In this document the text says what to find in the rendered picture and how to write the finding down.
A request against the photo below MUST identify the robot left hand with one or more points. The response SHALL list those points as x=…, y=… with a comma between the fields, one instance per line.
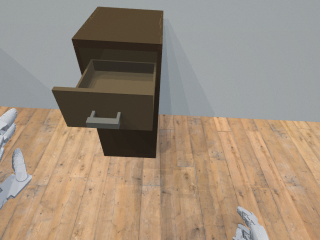
x=14, y=184

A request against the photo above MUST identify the drawer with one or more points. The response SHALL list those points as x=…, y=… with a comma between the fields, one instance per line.
x=108, y=87

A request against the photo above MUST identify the handle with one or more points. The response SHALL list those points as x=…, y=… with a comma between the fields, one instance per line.
x=103, y=123

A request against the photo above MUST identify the robot right hand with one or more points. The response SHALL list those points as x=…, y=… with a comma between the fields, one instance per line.
x=255, y=231

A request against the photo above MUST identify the cabinet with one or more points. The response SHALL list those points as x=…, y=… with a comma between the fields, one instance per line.
x=124, y=34

